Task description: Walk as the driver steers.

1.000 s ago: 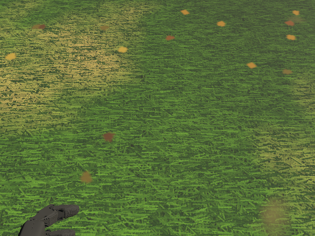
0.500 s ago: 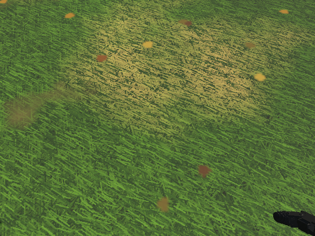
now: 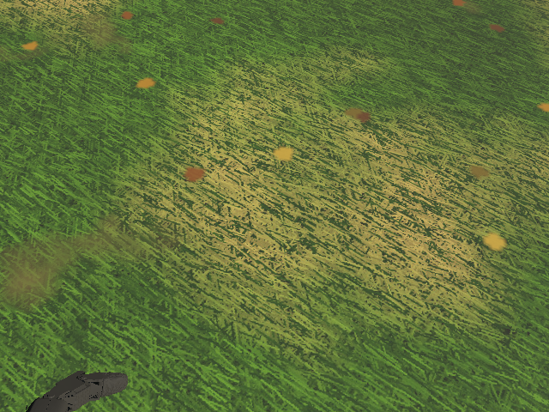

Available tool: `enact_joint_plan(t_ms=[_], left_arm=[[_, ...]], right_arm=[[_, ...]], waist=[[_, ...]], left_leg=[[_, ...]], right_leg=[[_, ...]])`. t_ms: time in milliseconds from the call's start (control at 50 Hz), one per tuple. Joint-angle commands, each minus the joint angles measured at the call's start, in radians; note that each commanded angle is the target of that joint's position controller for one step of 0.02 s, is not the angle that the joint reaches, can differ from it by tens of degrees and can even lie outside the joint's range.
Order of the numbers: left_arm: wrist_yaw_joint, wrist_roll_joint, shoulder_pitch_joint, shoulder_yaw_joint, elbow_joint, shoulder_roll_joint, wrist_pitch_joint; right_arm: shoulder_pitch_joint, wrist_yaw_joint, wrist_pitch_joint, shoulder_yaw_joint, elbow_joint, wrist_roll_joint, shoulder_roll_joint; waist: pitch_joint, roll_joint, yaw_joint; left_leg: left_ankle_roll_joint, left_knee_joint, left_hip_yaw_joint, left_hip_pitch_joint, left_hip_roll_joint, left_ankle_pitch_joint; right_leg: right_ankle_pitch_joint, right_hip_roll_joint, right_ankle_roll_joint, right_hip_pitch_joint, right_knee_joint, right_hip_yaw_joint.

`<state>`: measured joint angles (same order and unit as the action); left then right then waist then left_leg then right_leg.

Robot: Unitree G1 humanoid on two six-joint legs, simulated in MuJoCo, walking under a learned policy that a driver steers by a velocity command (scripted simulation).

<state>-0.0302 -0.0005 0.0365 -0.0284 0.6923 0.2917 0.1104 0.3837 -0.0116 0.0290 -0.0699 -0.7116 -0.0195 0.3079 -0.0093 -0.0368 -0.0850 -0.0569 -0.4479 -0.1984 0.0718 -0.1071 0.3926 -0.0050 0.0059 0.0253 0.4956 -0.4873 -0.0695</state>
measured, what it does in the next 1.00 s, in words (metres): walks ahead: right foot, then left foot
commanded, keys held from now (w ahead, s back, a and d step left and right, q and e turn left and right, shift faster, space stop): w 0.78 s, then w+e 0.12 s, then no key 0.10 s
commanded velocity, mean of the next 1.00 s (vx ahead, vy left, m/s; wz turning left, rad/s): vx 0.49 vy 0.00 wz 0.05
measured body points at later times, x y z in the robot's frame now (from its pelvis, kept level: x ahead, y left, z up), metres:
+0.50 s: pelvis +0.27 +0.01 +0.00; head +0.30 +0.02 +0.45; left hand +0.22 +0.29 -0.13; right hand +0.54 -0.19 -0.06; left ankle +0.41 +0.13 -0.72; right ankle +0.14 -0.13 -0.73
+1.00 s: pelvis +0.54 +0.04 +0.00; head +0.57 +0.03 +0.45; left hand +0.75 +0.26 -0.09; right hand +0.55 -0.25 -0.12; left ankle +0.41 +0.13 -0.73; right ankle +0.72 -0.09 -0.71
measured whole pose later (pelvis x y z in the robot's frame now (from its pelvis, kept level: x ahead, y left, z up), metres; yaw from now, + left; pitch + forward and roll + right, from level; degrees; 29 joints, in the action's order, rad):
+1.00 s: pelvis +0.54 +0.04 +0.00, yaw +0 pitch +2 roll +2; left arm -0.05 0.00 0.05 -0.02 0.74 0.26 0.07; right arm 0.36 0.00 0.06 -0.05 -0.85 0.00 0.29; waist -0.03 -0.04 -0.08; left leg -0.03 -0.23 0.08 -0.07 -0.06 0.32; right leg -0.05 0.06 -0.03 0.59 -0.54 -0.01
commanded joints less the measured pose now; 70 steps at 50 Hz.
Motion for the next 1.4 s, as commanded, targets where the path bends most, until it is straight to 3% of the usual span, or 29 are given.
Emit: enact_joint_plan(t_ms=[20, 40, 60, 80, 100, 140, 180, 320, 440, 480, 520, 540, 560, 580, 600, 640, 680, 940, 1000, 1040, 1060, 1080, 1100, 1120, 1160, 1180, 1240, 1320, 1400], left_arm=[[0.009, -0.011, 0.124, -0.065, -0.033, 0.164, 0.026], [0.013, -0.023, 0.258, -0.082, -0.021, 0.230, 0.027], [0.003, -0.009, 0.364, -0.101, 0.035, 0.271, 0.009], [-0.003, 0.019, 0.361, -0.078, 0.032, 0.183, 0.007], [-0.001, 0.015, 0.305, -0.065, 0.024, 0.142, 0.002], [0.003, -0.006, 0.227, -0.049, 0.019, 0.108, -0.005], [0.008, -0.010, 0.212, -0.039, 0.025, 0.083, -0.003], [0.020, 0.015, 0.271, -0.054, 0.079, 0.154, -0.012], [0.024, 0.028, 0.360, -0.057, 0.137, 0.176, -0.038], [0.029, 0.027, 0.353, -0.063, 0.144, 0.194, -0.049], [0.034, 0.023, 0.337, -0.054, 0.139, 0.178, -0.056], [0.036, -0.007, 0.336, -0.030, 0.107, 0.121, -0.052], [0.031, 0.002, 0.459, 0.000, 0.097, 0.019, -0.033], [0.024, 0.021, 0.392, -0.025, 0.107, 0.129, -0.018], [0.018, 0.039, 0.299, -0.038, 0.077, 0.165, -0.008], [0.023, 0.016, 0.235, -0.038, 0.068, 0.141, -0.007], [0.022, 0.014, 0.271, -0.036, 0.079, 0.108, -0.024], [-0.015, 0.011, -0.065, -0.010, -0.026, 0.044, -0.028], [-0.031, -0.003, -0.016, -0.023, -0.026, 0.073, -0.018], [-0.020, -0.016, 0.178, -0.053, 0.034, 0.138, -0.014], [-0.005, -0.033, 0.290, -0.069, 0.051, 0.223, -0.020], [0.002, -0.032, 0.301, -0.059, 0.059, 0.220, -0.034], [0.002, -0.010, 0.332, -0.048, 0.058, 0.149, -0.048], [0.003, 0.000, 0.244, -0.041, 0.048, 0.137, -0.054], [0.008, -0.004, 0.109, -0.021, 0.041, 0.073, -0.056], [0.008, -0.016, 0.076, -0.021, 0.045, 0.069, -0.057], [0.008, -0.033, 0.015, -0.028, 0.058, 0.078, -0.057], [0.021, -0.022, 0.020, -0.029, 0.095, 0.090, -0.070], [0.023, -0.018, 0.054, -0.003, 0.140, 0.032, -0.082]], right_arm=[[-0.013, 0.001, 0.008, -0.018, 0.047, 0.007, 0.088], [0.044, 0.002, 0.013, 0.002, 0.057, 0.019, 0.040], [0.141, 0.000, 0.022, 0.014, 0.063, -0.010, 0.013], [0.079, -0.003, 0.025, -0.003, 0.053, -0.018, 0.107], [-0.038, -0.004, 0.024, -0.014, 0.074, -0.015, 0.142], [-0.127, 0.000, 0.030, -0.011, 0.097, 0.011, 0.115], [-0.107, 0.009, 0.033, -0.006, 0.090, 0.008, 0.078], [-0.277, 0.024, 0.045, 0.025, 0.128, 0.015, 0.010], [-0.410, 0.048, 0.057, 0.020, 0.169, 0.000, 0.032], [-0.375, 0.051, 0.059, 0.009, 0.164, 0.002, 0.057], [-0.152, 0.039, 0.056, -0.028, 0.098, 0.012, 0.124], [0.032, 0.027, 0.050, -0.048, 0.068, 0.023, 0.200], [0.055, 0.034, 0.044, -0.056, 0.050, 0.021, 0.255], [0.045, 0.036, 0.044, -0.031, 0.056, 0.010, 0.156], [-0.020, 0.035, 0.047, -0.019, 0.058, 0.008, 0.129], [-0.121, 0.041, 0.051, -0.008, 0.062, 0.022, 0.097], [-0.154, 0.043, 0.062, -0.004, 0.057, 0.028, 0.075], [-0.014, 0.013, 0.052, -0.016, -0.096, 0.015, 0.132], [-0.025, 0.002, 0.027, -0.019, -0.114, 0.013, 0.154], [-0.051, -0.006, 0.017, -0.014, -0.110, 0.010, 0.153], [-0.009, -0.007, 0.028, 0.006, -0.084, 0.042, 0.108], [0.153, 0.012, 0.036, 0.044, -0.114, 0.044, -0.001], [0.119, 0.017, 0.037, 0.017, -0.150, 0.017, 0.107], [0.006, 0.017, 0.034, 0.007, -0.112, -0.011, 0.135], [-0.081, -0.007, 0.007, 0.007, -0.101, 0.007, 0.106], [-0.060, -0.014, -0.012, 0.007, -0.106, 0.013, 0.089], [-0.014, -0.032, -0.041, 0.018, -0.130, 0.023, 0.036], [-0.073, -0.033, -0.055, 0.013, -0.137, 0.027, 0.050], [-0.124, -0.031, -0.047, 0.011, -0.126, 0.052, 0.063]], waist=[[0.096, 0.149, 0.118], [0.240, 0.004, 0.143], [0.323, -0.295, 0.129], [0.226, -0.166, 0.161], [0.102, -0.082, 0.172], [0.004, -0.021, 0.135], [0.008, -0.068, 0.102], [-0.021, -0.039, 0.144], [-0.053, -0.041, 0.169], [-0.031, -0.049, 0.131], [0.113, -0.025, 0.012], [0.270, 0.098, -0.054], [0.376, 0.362, 0.016], [0.313, 0.241, -0.022], [0.174, 0.191, -0.011], [0.053, 0.098, 0.043], [0.049, 0.127, 0.090], [-0.075, 0.068, 0.008], [-0.009, 0.113, 0.053], [0.115, 0.088, 0.158], [0.266, -0.034, 0.167], [0.432, -0.227, 0.108], [0.495, -0.092, 0.167], [0.338, -0.067, 0.159], [0.152, 0.008, 0.103], [0.127, -0.030, 0.067], [0.122, -0.081, 0.031], [0.128, -0.071, 0.054], [0.023, -0.014, 0.052]], left_leg=[[-0.085, -0.122, -0.142, 0.078, 0.194, -0.436], [-0.038, -0.408, -0.063, 0.256, 0.112, -0.258], [0.028, -0.702, 0.044, 0.567, 0.000, 0.166], [0.031, -0.807, -0.005, 0.686, 0.054, 0.164], [0.030, -0.821, 0.019, 0.719, 0.090, 0.076], [0.033, -0.734, 0.067, 0.677, 0.156, -0.039], [0.039, -0.657, 0.093, 0.598, 0.189, -0.083], [0.072, -0.266, 0.163, 0.551, 0.193, -0.340], [0.039, -0.093, 0.176, 0.491, 0.155, -0.383], [0.010, -0.058, 0.192, 0.414, 0.136, -0.325], [-0.043, -0.024, 0.219, 0.073, 0.113, -0.337], [-0.110, -0.061, 0.002, -0.226, 0.308, -0.369], [-0.252, 0.061, -0.447, -0.476, 0.495, -0.121], [-0.225, 0.131, -0.490, -0.424, 0.471, 0.025], [-0.193, 0.153, -0.355, -0.304, 0.441, -0.011], [-0.179, 0.203, -0.185, -0.082, 0.368, -0.235], [-0.181, 0.254, -0.104, 0.018, 0.331, -0.342], [-0.123, 0.281, 0.194, -0.048, 0.320, -0.569], [-0.085, 0.133, 0.191, -0.128, 0.329, -0.849], [-0.022, -0.126, 0.233, -0.091, 0.255, -0.962], [0.030, -0.397, 0.254, 0.131, 0.195, -0.628], [0.096, -0.747, 0.209, 0.428, 0.047, 0.259], [0.096, -0.833, 0.064, 0.443, 0.070, 0.318], [0.093, -0.825, 0.088, 0.512, 0.119, 0.270], [0.109, -0.687, 0.117, 0.480, 0.185, 0.150], [0.116, -0.620, 0.120, 0.382, 0.200, 0.105], [0.132, -0.416, 0.159, 0.219, 0.184, 0.045], [0.109, -0.235, 0.167, 0.121, 0.179, -0.157], [0.055, 0.017, 0.124, 0.039, 0.216, -0.271]], right_leg=[[0.057, 0.044, -0.085, -0.318, 0.034, -0.007], [0.055, 0.219, -0.178, -0.609, -0.006, -0.208], [0.368, 0.373, -0.310, -0.830, 0.140, -0.645], [0.592, 0.370, -0.287, -0.784, 0.203, -0.705], [0.549, 0.336, -0.249, -0.667, 0.216, -0.568], [0.331, 0.262, -0.240, -0.484, 0.249, -0.388], [0.202, 0.209, -0.232, -0.414, 0.284, -0.287], [-0.011, 0.179, -0.236, -0.374, 0.344, -0.087], [-0.056, 0.230, -0.202, -0.467, 0.297, -0.069], [-0.185, 0.242, -0.182, -0.508, 0.232, -0.062], [-0.392, 0.169, -0.136, -0.438, -0.039, 0.011], [-0.114, 0.109, -0.097, -0.237, -0.356, 0.055], [0.543, -0.057, -0.045, 0.118, -0.660, 0.044], [0.577, -0.005, -0.054, 0.228, -0.760, -0.054], [0.484, 0.039, -0.064, 0.277, -0.760, -0.032], [0.341, 0.103, -0.050, 0.219, -0.673, -0.002], [0.285, 0.129, -0.034, 0.127, -0.624, -0.006], [-0.096, 0.065, -0.045, 0.130, -0.071, 0.052], [-0.003, 0.011, -0.084, 0.025, -0.025, 0.079], [-0.168, -0.021, -0.127, -0.262, 0.055, 0.103], [-0.624, 0.170, -0.204, -0.596, -0.059, -0.083], [-0.830, 0.420, -0.409, -0.891, -0.063, -0.417], [-0.701, 0.386, -0.400, -0.854, -0.026, -0.433], [-0.601, 0.342, -0.356, -0.727, 0.020, -0.311], [-0.420, 0.265, -0.297, -0.438, 0.110, -0.196], [-0.344, 0.239, -0.281, -0.313, 0.156, -0.158], [-0.261, 0.199, -0.278, -0.161, 0.209, -0.076], [0.117, 0.188, -0.244, -0.134, 0.246, -0.073], [0.514, 0.100, -0.113, -0.064, 0.212, -0.060]])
